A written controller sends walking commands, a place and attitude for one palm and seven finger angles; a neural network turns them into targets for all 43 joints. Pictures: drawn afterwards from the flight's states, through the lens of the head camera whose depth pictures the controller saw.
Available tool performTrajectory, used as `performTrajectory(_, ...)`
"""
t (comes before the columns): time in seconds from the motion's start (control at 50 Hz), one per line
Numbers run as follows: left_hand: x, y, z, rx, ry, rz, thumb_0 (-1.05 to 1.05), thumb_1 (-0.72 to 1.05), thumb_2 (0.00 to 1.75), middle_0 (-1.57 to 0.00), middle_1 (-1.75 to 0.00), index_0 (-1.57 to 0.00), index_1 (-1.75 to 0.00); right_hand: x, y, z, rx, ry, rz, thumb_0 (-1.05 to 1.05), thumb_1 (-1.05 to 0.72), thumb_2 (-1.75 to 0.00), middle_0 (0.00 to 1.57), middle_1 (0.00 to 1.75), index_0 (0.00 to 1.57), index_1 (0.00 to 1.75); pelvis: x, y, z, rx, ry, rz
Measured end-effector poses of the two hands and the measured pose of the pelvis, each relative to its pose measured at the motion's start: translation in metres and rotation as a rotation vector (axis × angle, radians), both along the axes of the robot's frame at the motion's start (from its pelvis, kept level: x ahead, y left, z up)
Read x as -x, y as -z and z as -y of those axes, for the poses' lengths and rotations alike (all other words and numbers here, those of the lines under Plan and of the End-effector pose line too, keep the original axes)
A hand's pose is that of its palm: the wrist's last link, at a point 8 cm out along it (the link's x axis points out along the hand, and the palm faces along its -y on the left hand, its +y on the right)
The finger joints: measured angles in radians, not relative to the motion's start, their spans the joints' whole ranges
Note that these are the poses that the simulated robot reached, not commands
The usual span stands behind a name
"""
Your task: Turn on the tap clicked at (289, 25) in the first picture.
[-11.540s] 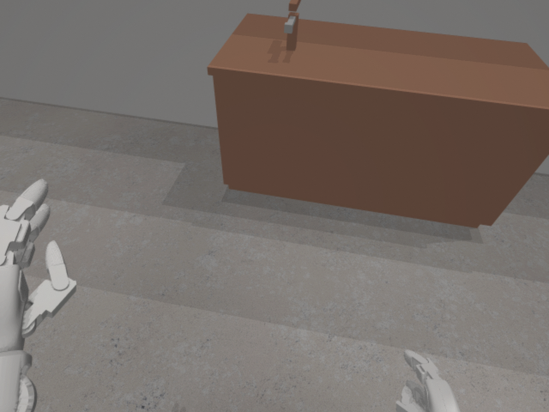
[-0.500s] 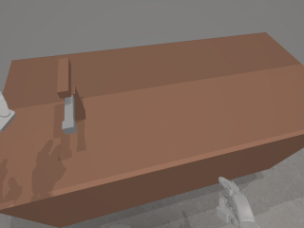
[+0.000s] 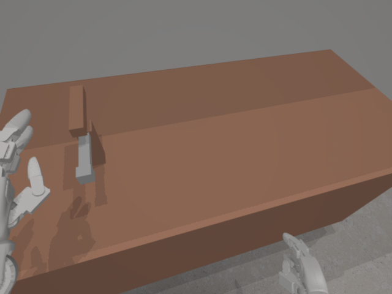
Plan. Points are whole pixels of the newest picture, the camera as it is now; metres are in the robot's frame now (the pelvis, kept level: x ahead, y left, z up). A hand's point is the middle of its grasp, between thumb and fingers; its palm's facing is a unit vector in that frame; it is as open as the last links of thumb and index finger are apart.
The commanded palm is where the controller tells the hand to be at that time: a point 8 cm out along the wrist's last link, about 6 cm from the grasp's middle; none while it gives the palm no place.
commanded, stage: look again from close up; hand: left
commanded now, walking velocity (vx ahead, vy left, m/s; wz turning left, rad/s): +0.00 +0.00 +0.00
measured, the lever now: (85, 174) +0.31 +0.26 +0.05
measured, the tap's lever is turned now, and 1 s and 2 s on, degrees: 0 0 0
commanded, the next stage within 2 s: shuffle to correct the standing spot in 0.16 s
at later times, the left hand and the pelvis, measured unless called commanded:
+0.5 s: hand (48, 188) +0.22 +0.25 +0.15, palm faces +0.37 -0.85 -0.37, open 7.4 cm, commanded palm +0.16 +0.27 +0.18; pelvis +0.00 -0.01 +0.00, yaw +0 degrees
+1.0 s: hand (74, 216) +0.19 +0.19 +0.16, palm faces +0.29 -0.84 -0.46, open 7.4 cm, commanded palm +0.13 +0.23 +0.18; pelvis -0.03 -0.05 -0.01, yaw -1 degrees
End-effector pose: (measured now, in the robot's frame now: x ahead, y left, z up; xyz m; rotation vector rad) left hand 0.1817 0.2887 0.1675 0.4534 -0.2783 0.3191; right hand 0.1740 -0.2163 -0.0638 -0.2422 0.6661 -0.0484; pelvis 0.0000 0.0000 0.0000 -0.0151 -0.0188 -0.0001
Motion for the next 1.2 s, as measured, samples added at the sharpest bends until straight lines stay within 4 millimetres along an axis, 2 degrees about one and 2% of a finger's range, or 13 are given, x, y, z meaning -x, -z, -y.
performTrajectory(0.08, 0.000, 0.003, -0.001, 0.007, 0.001, -0.014, 0.02, 0.89, 0.90, -0.21, -0.31, -0.21, -0.30, -0.011, -0.008, -0.006, -0.004, -0.013, 0.034, 0.02, -0.90, -0.90, 0.20, 0.30, 0.20, 0.29, -0.001, 0.000, 0.000, 0.001, -0.002, -0.001)
performTrajectory(0.18, 0.003, -0.001, -0.004, 0.008, -0.009, 0.002, 0.02, 0.89, 0.90, -0.21, -0.31, -0.21, -0.30, -0.016, -0.010, -0.009, 0.001, -0.032, 0.037, 0.01, -0.90, -0.90, 0.20, 0.30, 0.20, 0.30, -0.002, -0.001, 0.000, 0.003, -0.007, -0.003)
performTrajectory(0.46, -0.002, 0.000, -0.001, 0.021, -0.018, 0.000, 0.02, 0.89, 0.90, -0.21, -0.30, -0.21, -0.30, 0.001, -0.002, -0.004, -0.007, -0.008, -0.030, 0.02, -0.90, -0.89, 0.20, 0.30, 0.20, 0.30, -0.002, -0.001, 0.005, 0.000, -0.006, -0.005)
performTrajectory(0.66, -0.003, -0.002, 0.023, -0.002, 0.022, -0.018, 0.02, 0.89, 0.90, -0.21, -0.30, -0.21, -0.30, 0.009, 0.001, 0.019, -0.013, 0.019, -0.036, 0.02, -0.90, -0.89, 0.20, 0.30, 0.20, 0.30, 0.001, 0.001, 0.023, 0.005, 0.003, -0.016)
performTrajectory(0.82, 0.008, -0.010, 0.045, -0.066, 0.059, -0.026, 0.02, 0.89, 0.90, -0.21, -0.31, -0.21, -0.30, 0.012, 0.005, 0.046, 0.010, 0.032, -0.014, 0.02, -0.90, -0.89, 0.20, 0.30, 0.20, 0.30, 0.013, 0.006, 0.040, 0.007, 0.010, -0.032)
performTrajectory(0.92, 0.021, -0.010, 0.054, -0.091, 0.076, -0.025, 0.02, 0.89, 0.90, -0.21, -0.31, -0.21, -0.30, 0.022, 0.011, 0.062, 0.028, 0.047, -0.012, 0.01, -0.90, -0.90, 0.20, 0.30, 0.20, 0.30, 0.025, 0.010, 0.047, 0.003, 0.009, -0.045)
performTrajectory(1.0, 0.029, -0.008, 0.054, -0.079, 0.068, -0.035, 0.02, 0.89, 0.90, -0.21, -0.31, -0.21, -0.30, 0.038, 0.013, 0.068, 0.041, 0.074, -0.033, 0.01, -0.90, -0.90, 0.20, 0.30, 0.20, 0.29, 0.031, 0.011, 0.047, -0.008, 0.012, -0.048)
performTrajectory(1.1, 0.035, -0.008, 0.049, -0.079, 0.043, -0.026, 0.02, 0.89, 0.90, -0.21, -0.31, -0.22, -0.30, 0.056, 0.016, 0.066, 0.034, 0.091, -0.053, 0.02, -0.90, -0.90, 0.20, 0.30, 0.20, 0.29, 0.034, 0.012, 0.047, -0.004, 0.011, -0.032)
performTrajectory(1.2, 0.036, -0.009, 0.053, -0.089, 0.012, 0.002, 0.02, 0.89, 0.90, -0.21, -0.31, -0.21, -0.30, 0.062, 0.024, 0.062, -0.012, 0.059, -0.065, 0.02, -0.90, -0.90, 0.20, 0.30, 0.20, 0.29, 0.034, 0.016, 0.056, 0.003, 0.003, -0.010)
